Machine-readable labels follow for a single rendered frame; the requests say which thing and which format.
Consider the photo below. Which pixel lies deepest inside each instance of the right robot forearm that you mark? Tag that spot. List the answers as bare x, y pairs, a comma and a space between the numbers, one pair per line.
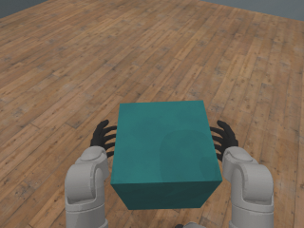
252, 190

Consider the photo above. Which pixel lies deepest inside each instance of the carton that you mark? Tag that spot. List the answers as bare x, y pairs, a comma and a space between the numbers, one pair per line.
164, 156

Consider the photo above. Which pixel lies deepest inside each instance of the right robot hand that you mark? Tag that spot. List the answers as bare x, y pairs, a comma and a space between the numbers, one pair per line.
227, 139

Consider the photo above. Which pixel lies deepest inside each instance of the left robot hand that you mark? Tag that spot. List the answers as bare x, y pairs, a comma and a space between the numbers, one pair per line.
99, 138

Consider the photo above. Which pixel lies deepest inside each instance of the left robot forearm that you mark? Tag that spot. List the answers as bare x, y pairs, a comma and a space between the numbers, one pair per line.
85, 190

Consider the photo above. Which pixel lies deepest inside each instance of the robot right shin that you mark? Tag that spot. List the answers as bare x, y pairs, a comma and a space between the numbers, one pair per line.
191, 222

